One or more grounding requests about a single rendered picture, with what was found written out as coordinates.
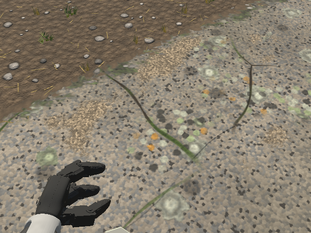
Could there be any robot left hand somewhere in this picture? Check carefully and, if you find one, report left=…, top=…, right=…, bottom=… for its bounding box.
left=35, top=160, right=111, bottom=228

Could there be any left robot forearm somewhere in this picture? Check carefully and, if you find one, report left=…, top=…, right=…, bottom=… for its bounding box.
left=20, top=214, right=61, bottom=233

